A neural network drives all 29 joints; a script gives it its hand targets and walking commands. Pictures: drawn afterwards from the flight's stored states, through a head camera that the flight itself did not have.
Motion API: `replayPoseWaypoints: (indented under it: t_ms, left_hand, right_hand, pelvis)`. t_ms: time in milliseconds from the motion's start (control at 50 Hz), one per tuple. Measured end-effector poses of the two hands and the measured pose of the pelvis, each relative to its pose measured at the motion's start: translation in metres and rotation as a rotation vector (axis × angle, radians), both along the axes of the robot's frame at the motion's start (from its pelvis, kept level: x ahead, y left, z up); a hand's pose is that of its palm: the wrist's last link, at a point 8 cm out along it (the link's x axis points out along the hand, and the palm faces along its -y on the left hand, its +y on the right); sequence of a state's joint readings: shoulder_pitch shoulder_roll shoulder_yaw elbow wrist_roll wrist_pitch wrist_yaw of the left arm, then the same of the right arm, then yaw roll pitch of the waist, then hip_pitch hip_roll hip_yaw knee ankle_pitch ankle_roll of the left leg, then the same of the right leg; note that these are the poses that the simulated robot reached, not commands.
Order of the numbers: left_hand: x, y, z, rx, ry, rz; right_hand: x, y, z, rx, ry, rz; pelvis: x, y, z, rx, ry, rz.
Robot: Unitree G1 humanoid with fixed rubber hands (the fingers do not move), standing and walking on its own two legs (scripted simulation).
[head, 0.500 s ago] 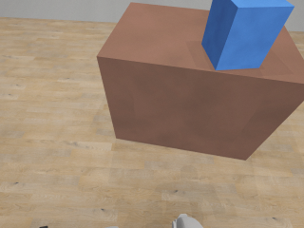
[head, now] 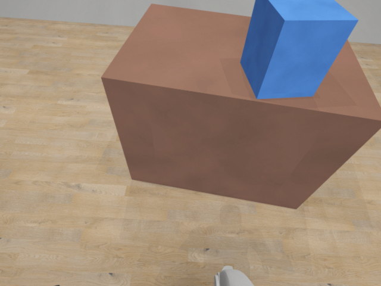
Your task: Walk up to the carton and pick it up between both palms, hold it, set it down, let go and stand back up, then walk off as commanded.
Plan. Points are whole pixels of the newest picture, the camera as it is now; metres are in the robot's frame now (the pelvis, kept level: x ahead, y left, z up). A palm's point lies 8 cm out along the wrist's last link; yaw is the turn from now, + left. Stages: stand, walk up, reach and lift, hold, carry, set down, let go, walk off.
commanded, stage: walk up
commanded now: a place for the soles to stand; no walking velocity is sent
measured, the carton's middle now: (287, 45) +0.80 -0.26 +0.09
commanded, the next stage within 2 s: none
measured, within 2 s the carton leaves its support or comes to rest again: neither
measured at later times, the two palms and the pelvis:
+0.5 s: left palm out of the picture +0.12 +0.28 -0.10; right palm out of the picture +0.09 -0.38 -0.06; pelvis +0.04 -0.05 +0.00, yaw +0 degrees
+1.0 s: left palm out of the picture +0.14 +0.26 -0.11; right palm out of the picture +0.11 -0.40 -0.07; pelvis +0.05 -0.06 +0.00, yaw -1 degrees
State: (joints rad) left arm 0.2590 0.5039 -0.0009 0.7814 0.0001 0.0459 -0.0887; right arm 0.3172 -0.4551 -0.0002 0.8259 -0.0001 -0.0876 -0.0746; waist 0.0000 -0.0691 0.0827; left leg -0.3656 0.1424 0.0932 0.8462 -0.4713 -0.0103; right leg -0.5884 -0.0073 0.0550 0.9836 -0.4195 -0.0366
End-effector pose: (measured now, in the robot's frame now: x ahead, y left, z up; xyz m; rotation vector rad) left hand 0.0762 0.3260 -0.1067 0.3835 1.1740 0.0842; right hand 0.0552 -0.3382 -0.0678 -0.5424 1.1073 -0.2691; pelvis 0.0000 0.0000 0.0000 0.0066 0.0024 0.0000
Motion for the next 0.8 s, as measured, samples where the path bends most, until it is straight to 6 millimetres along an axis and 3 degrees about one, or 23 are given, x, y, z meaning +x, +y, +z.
replayPoseWaypoints:
  t_ms: [100, 200, 280, 360, 440, 540, 620, 700, 800]
  left_hand:
    - [0.019, -0.029, -0.002, 0.019, -0.036, -0.005]
    - [0.028, -0.039, 0.013, 0.027, -0.078, 0.023]
    - [0.029, -0.040, 0.012, 0.020, -0.074, 0.033]
    - [0.027, -0.036, 0.002, 0.011, -0.041, 0.039]
    - [0.036, -0.040, 0.002, 0.011, -0.037, 0.024]
    - [0.044, -0.054, 0.002, 0.019, -0.034, 0.002]
    - [0.051, -0.073, 0.000, 0.034, -0.051, -0.011]
    - [0.055, -0.084, 0.004, 0.047, -0.094, 0.004]
    - [0.059, -0.081, 0.013, 0.070, -0.112, 0.011]
  right_hand:
    - [0.017, -0.027, -0.016, 0.021, -0.013, -0.003]
    - [0.041, -0.037, -0.005, 0.026, -0.049, 0.017]
    - [0.049, -0.039, 0.000, 0.018, -0.043, 0.028]
    - [0.049, -0.035, 0.001, 0.004, -0.027, 0.032]
    - [0.043, -0.038, 0.004, -0.001, -0.024, 0.008]
    - [0.037, -0.054, 0.004, -0.001, -0.021, -0.010]
    - [0.036, -0.073, -0.010, 0.022, -0.019, -0.024]
    - [0.044, -0.082, -0.015, 0.034, -0.019, -0.026]
    - [0.054, -0.079, -0.012, 0.052, -0.023, -0.014]
  pelvis:
    - [0.016, -0.029, -0.010, 0.011, -0.042, -0.003]
    - [0.029, -0.041, 0.001, 0.013, -0.081, 0.011]
    - [0.034, -0.042, 0.004, 0.003, -0.076, 0.021]
    - [0.035, -0.037, 0.001, -0.005, -0.056, 0.019]
    - [0.037, -0.038, 0.002, -0.005, -0.054, 0.011]
    - [0.038, -0.053, 0.002, -0.005, -0.049, -0.008]
    - [0.041, -0.073, -0.007, 0.006, -0.064, -0.023]
    - [0.045, -0.084, -0.008, 0.012, -0.093, -0.014]
    - [0.050, -0.083, -0.002, 0.006, -0.092, -0.008]
